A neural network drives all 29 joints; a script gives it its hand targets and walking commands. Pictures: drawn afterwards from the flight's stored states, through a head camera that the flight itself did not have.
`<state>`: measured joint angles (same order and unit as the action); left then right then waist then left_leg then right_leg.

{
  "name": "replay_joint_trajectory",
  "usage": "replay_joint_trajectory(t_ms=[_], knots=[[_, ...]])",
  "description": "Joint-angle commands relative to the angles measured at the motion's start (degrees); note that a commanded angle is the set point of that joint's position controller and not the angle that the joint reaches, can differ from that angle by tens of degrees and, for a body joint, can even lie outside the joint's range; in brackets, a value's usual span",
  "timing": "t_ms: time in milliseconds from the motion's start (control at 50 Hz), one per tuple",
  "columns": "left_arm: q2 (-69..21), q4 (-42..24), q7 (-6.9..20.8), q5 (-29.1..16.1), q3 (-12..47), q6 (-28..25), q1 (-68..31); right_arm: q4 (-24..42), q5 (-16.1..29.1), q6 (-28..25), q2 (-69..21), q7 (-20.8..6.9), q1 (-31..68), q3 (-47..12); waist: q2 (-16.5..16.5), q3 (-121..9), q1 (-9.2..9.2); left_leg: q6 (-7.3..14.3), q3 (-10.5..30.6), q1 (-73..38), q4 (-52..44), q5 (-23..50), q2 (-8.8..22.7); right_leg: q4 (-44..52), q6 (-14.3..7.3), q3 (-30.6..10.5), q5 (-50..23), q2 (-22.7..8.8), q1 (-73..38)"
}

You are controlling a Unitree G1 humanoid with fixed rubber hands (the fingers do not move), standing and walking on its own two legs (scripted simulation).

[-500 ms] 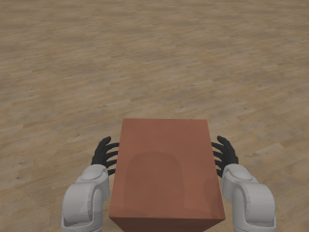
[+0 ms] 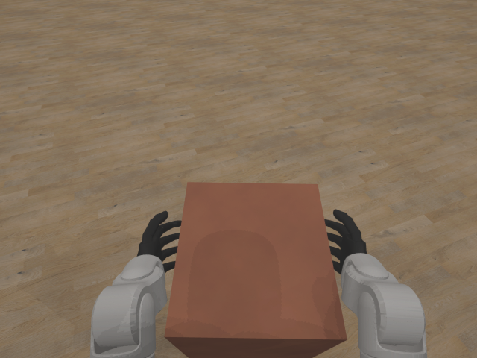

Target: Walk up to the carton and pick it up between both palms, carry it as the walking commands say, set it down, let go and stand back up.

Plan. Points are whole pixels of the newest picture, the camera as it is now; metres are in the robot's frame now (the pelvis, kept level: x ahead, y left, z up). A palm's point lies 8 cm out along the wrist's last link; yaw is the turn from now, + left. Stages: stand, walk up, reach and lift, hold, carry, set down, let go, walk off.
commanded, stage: carry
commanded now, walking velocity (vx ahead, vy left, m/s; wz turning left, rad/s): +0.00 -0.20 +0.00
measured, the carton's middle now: (250, 278) +0.25 +0.00 +0.02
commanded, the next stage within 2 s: none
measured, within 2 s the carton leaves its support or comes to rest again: neither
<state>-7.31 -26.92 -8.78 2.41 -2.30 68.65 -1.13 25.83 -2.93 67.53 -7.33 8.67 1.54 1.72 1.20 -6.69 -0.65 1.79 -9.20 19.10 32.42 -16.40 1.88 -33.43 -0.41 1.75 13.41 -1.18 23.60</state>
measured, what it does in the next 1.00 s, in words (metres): steps on the spot: left foot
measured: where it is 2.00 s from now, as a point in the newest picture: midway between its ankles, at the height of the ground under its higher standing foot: outside the picture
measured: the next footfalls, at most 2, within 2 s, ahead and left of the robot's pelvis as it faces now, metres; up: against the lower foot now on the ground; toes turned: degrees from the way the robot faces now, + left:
left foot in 0.98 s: +0.02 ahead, +0.02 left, +0.00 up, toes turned +7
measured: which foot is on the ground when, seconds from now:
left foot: down 0.00-0.72, up 0.74-0.96, down 0.98-1.00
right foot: down 0.00-1.00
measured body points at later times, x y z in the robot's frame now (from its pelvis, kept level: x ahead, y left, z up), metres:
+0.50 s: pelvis +0.00 -0.07 -0.01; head +0.00 -0.07 +0.44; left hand +0.25 +0.07 +0.07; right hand +0.25 -0.23 +0.08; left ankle +0.00 +0.10 -0.73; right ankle +0.05 -0.12 -0.73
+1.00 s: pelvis -0.01 -0.08 +0.00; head -0.02 -0.08 +0.45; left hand +0.23 +0.07 +0.08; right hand +0.24 -0.23 +0.09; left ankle -0.02 +0.02 -0.73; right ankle +0.04 -0.15 -0.73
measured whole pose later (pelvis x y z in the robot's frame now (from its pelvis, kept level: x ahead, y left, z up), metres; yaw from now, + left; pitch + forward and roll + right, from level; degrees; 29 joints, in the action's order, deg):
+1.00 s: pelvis -0.01 -0.08 +0.00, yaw +0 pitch +4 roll -1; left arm -7.4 -29.6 -8.5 2.1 -1.2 66.9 1.5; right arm 29.6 -2.7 67.4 -7.4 8.9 -0.5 1.1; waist 0.2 -6.3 -0.4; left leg 1.2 -6.2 18.3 31.5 -17.6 2.0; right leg -29.3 -5.1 10.6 10.7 0.6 22.8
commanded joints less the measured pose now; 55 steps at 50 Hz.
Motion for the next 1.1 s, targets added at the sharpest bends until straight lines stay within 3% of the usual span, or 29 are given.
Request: replay_joint_trajectory(t_ms=[0,40,100,160,220,320,360,380,440,520,540,580,600,620,640,660,680,700,720,740,780,800,900,940,960,980,1000,1020,1080], knots=[[-47.22,-6.42,7.55,-16.28,35.15,-1.59,-24.48,6.6,15.04,-0.7,-47.55,-7.02,21.21,-33.04,-7.1,-8.26,0.66,3.34,14.98,-4.94,-10.07,8.57,17.75,-1.88,-0.11,-0.56,3.82,-2.92,0.72],[-47.6,-6.28,7.82,-16.42,35.12,-1.74,-24.37,7.01,15.01,-0.81,-47.98,-7.01,21.4,-33.51,-6.48,-8.46,0.5,1.81,12.4,-2.92,-7.79,8.97,16.2,0.36,-0.35,-0.04,0.82,-3.49,-1.9],[-48.03,-6.02,7.84,-16.09,34.67,-2.3,-23.61,8.43,15.64,-1.02,-49.02,-7.3,21.73,-35.03,-0.06,-10.13,0.93,-1.87,5.89,-0.32,-0.21,3.54,10.61,4.85,-2.41,-4.01,-15.4,-6.95,-6.22],[-47.94,-6.04,7.59,-15.24,34.42,-2.56,-22.04,9.67,16.33,-1.02,-48.81,-7.7,21.75,-36.16,4.82,-12.03,1.08,-3.41,2.13,2.0,5.66,-3.58,6.67,8.45,-5.1,-7.82,-16.88,-10.17,-8.74],[-48.22,-6.8,7.21,-14.72,34.51,-2.71,-20.74,10.36,17.17,-0.99,-48.87,-8.11,21.67,-36.7,3.2,-12.15,1.27,-3.1,2.2,-0.21,4.25,-2.39,6.96,8.09,-5.22,-5.94,-14.85,-9.48,-6.43],[-47.97,-9.28,6.92,-14.88,35.77,-2.76,-21.05,10.15,17.49,-1.17,-49.01,-8.37,20.22,-36.45,-3.96,-12.37,1.79,-1.05,8.81,-4.14,-1.41,2.21,13.05,3.64,-1.07,-2.4,-9.13,-5.8,-1.48],[-47.81,-9.46,7.02,-15.07,36.05,-2.66,-21.16,10.25,17.31,-1.16,-48.74,-8.21,19.98,-36.48,-4.73,-11.77,1.76,-0.82,9.69,-3.31,-2.16,1.65,14.23,3.21,0.06,-2.3,-8.06,-5.25,-1.49],[-47.7,-9.39,7.1,-15.17,36.11,-2.61,-21.18,10.35,17.2,-1.13,-48.59,-8.1,19.87,-36.55,-3.82,-11.5,1.75,-1.12,8.91,-2.29,-1.31,0.85,13.81,3.95,0.17,-3.04,-8.39,-5.64,-2.23],[-47.16,-8.97,7.29,-15.37,35.9,-2.52,-20.6,11.25,16.93,-1.01,-47.91,-7.86,19.96,-36.97,4.96,-11.12,1.64,-3.39,1.15,0.98,5.09,-4.62,7.42,12.4,-0.43,-7.24,-12.35,-9.08,-6.07],[-47.71,-9.84,7.1,-15.24,35.98,-2.7,-19.44,11.79,17.42,-0.98,-47.8,-7.95,19.57,-37.19,4.17,-11.42,1.26,-2.5,-0.12,-0.7,4.39,-7.21,4.72,14.04,-1.57,-5.07,-11.93,-8.65,-7.46],[-47.57,-10.37,7.05,-15.38,36.27,-2.69,-19.52,11.73,17.39,-1.0,-47.82,-7.93,19.14,-36.96,3.36,-11.8,1.47,-1.99,-0.29,-3.84,1.48,-5.25,5.1,13.9,0.09,-3.09,-11.18,-7.55,-6.06],[-46.76,-11.4,7.01,-15.55,36.97,-2.48,-20.47,11.09,16.97,-1.01,-47.67,-7.81,17.83,-36.06,0.36,-11.46,2.28,-0.53,1.4,-12.24,-5.14,-1.98,8.08,12.8,6.34,1.75,-7.85,-4.07,0.19],[-46.47,-11.46,7.05,-15.48,37.33,-2.29,-20.67,10.72,16.65,-0.98,-47.27,-7.72,17.52,-35.42,-5.87,-11.25,2.2,0.84,7.7,-13.53,-8.62,-1.69,13.43,6.72,7.94,4.12,-4.25,-1.88,2.56],[-45.86,-11.31,7.01,-15.44,37.47,-2.08,-20.5,10.36,16.41,-0.77,-46.75,-7.64,17.43,-34.77,-14.33,-11.48,1.64,2.05,18.02,-10.13,-10.65,-1.14,21.54,-3.98,5.65,0.88,4.19,-2.72,3.9],[-45.52,-11.49,7.03,-15.65,37.29,-1.92,-20.79,10.1,16.19,-0.52,-46.38,-7.53,17.99,-34.74,-18.24,-10.43,1.23,3.45,22.42,-6.18,-11.74,5.23,27.45,-12.12,4.29,-1.02,10.92,-3.36,4.56],[-45.07,-10.02,7.14,-15.42,36.06,-1.77,-19.87,9.95,16.16,-0.08,-45.99,-7.41,18.66,-35.42,-16.29,-9.24,0.49,2.3,17.85,-2.88,-10.61,6.54,26.23,-8.87,2.81,-2.6,11.22,-5.03,3.01],[-45.28,-9.45,7.16,-15.62,35.48,-1.78,-20.31,9.83,16.18,0.05,-46.25,-7.27,19.74,-36.01,-12.09,-8.56,-0.13,-1.44,9.95,0.49,-6.48,6.41,20.2,0.72,1.52,-1.58,5.71,-5.26,-2.85],[-44.86,-8.83,7.17,-15.61,35.37,-1.64,-21.29,8.78,15.74,0.2,-45.84,-7.1,18.69,-35.74,-3.84,-6.26,0.52,-4.55,3.64,4.44,-0.38,4.36,13.67,10.05,1.11,-2.27,-1.42,-5.51,-7.22],[-43.18,-7.64,7.41,-15.32,34.52,-1.38,-20.76,9.09,15.21,0.23,-44.94,-6.72,18.4,-35.63,11.36,-7.19,0.61,-6.26,-0.83,12.29,8.83,-7.38,6.0,16.44,-0.21,-12.08,-9.62,-13.66,-13.67],[-45.1,-6.9,7.5,-15.56,34.13,-1.57,-19.01,10.98,15.47,0.16,-44.42,-6.59,20.62,-36.46,15.96,-8.47,-0.16,-5.51,0.65,13.18,17.62,-17.95,3.17,17.06,-3.8,-16.5,-14.12,-17.18,-14.07],[-47.81,-7.66,7.72,-15.77,34.07,-1.86,-19.29,10.98,16.51,-0.29,-46.86,-7.03,21.42,-37.04,5.47,-9.72,0.07,-3.59,6.29,10.61,23.83,-15.39,3.54,16.42,-6.26,-11.61,-9.72,-15.82,-11.85],[-48.5,-7.82,7.67,-15.53,34.09,-2.16,-20.11,10.51,16.89,-0.47,-47.71,-7.32,21.68,-37.01,3.78,-10.42,0.32,-2.92,6.52,10.02,23.56,-12.69,3.6,16.31,-7.1,-10.23,-5.42,-15.0,-11.44],[-48.87,-9.46,7.49,-15.99,35.49,-3.08,-20.21,10.43,17.0,-1.12,-48.15,-7.14,19.95,-36.74,5.01,-11.93,0.07,-1.08,4.93,4.22,7.76,-9.77,0.72,15.47,-8.69,-7.87,-7.76,-13.7,-13.52],[-47.61,-8.96,7.26,-16.1,35.52,-2.77,-19.27,9.87,16.37,-0.89,-47.02,-6.95,18.15,-35.97,3.89,-12.87,0.79,-0.39,3.4,-3.55,-7.4,-0.82,1.1,13.56,-6.96,-5.94,-5.97,-12.11,-12.17],[-46.77,-8.11,7.19,-15.86,35.36,-2.58,-18.52,9.16,16.08,-0.71,-46.62,-6.94,17.89,-35.6,3.15,-12.98,0.54,-0.1,5.54,-8.38,-11.16,1.87,3.55,12.67,-4.9,-5.0,-5.13,-10.89,-9.22],[-46.22,-7.42,7.12,-15.57,35.34,-2.39,-17.97,8.71,15.6,-0.68,-45.95,-6.94,17.98,-34.94,-0.79,-12.33,0.2,0.74,11.07,-9.91,-12.01,2.44,8.05,10.78,-2.37,-3.48,-5.29,-8.75,-6.67],[-46.52,-9.76,7.17,-16.03,36.95,-2.28,-21.03,7.96,15.31,-1.05,-46.25,-7.13,17.68,-33.79,-8.84,-10.4,0.37,1.8,15.95,-5.89,-13.0,5.61,11.95,8.83,-1.17,-1.36,-2.76,-6.26,-6.74],[-46.87,-10.24,7.15,-16.17,37.2,-2.32,-22.91,7.85,15.57,-1.14,-46.84,-7.27,18.38,-33.9,-9.31,-9.31,0.34,1.68,14.9,-3.98,-13.62,6.79,12.25,8.62,-1.29,-1.31,-3.19,-6.09,-7.66],[-46.46,-9.45,7.27,-16.13,36.83,-2.14,-22.8,7.68,15.17,-1.15,-47.04,-7.23,18.96,-34.11,-4.17,-8.35,0.46,0.07,10.21,-1.76,-11.19,5.47,8.44,10.52,-1.79,-2.0,-5.38,-6.87,-10.91]])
